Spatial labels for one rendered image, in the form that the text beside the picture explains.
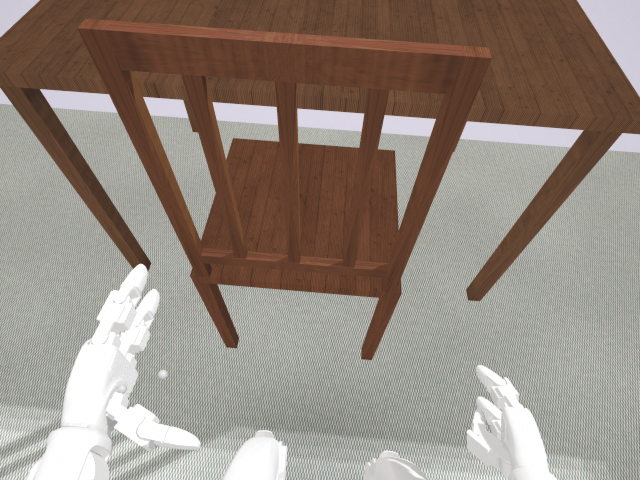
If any robot right thigh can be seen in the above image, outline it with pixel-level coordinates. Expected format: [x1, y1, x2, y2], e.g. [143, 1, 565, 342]
[364, 456, 428, 480]

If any robot left shin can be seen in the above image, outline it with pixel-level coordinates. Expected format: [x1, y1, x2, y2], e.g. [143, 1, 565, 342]
[255, 430, 275, 439]

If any table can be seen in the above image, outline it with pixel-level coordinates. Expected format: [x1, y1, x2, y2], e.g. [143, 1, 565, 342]
[0, 0, 640, 301]

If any left robot forearm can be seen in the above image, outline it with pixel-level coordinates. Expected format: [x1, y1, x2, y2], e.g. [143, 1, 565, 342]
[25, 427, 114, 480]

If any robot right hand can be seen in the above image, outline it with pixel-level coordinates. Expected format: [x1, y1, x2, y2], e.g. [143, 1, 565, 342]
[467, 365, 549, 478]

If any robot left hand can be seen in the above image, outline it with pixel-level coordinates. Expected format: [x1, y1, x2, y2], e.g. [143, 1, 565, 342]
[61, 264, 200, 451]

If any chair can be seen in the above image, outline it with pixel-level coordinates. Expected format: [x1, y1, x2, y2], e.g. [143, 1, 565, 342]
[77, 19, 492, 360]

